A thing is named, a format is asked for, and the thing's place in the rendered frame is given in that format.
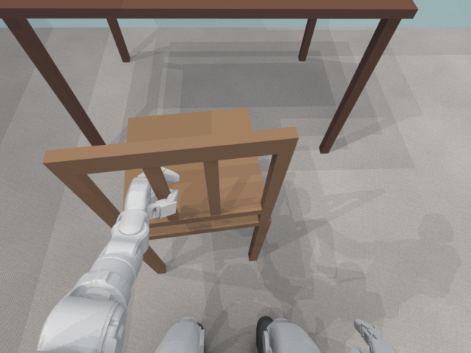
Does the robot right thigh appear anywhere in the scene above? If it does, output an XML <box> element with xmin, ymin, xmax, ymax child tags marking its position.
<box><xmin>263</xmin><ymin>322</ymin><xmax>321</xmax><ymax>353</ymax></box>

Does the robot left forearm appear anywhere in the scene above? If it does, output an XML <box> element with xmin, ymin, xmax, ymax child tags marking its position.
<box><xmin>37</xmin><ymin>209</ymin><xmax>149</xmax><ymax>351</ymax></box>

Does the right robot hand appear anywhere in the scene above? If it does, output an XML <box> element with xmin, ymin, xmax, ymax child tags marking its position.
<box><xmin>350</xmin><ymin>319</ymin><xmax>394</xmax><ymax>353</ymax></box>

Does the left robot shin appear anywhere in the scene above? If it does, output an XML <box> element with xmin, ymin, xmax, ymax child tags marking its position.
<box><xmin>180</xmin><ymin>318</ymin><xmax>199</xmax><ymax>326</ymax></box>

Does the left robot upper arm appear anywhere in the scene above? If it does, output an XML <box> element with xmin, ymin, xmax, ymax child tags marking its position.
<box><xmin>27</xmin><ymin>296</ymin><xmax>127</xmax><ymax>353</ymax></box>

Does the chair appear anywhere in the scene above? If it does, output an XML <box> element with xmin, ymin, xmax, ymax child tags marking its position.
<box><xmin>43</xmin><ymin>107</ymin><xmax>299</xmax><ymax>274</ymax></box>

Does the left robot hand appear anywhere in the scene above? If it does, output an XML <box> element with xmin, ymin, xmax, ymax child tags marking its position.
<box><xmin>124</xmin><ymin>167</ymin><xmax>180</xmax><ymax>220</ymax></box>

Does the table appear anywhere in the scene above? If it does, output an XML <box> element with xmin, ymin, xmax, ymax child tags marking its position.
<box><xmin>0</xmin><ymin>0</ymin><xmax>418</xmax><ymax>154</ymax></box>

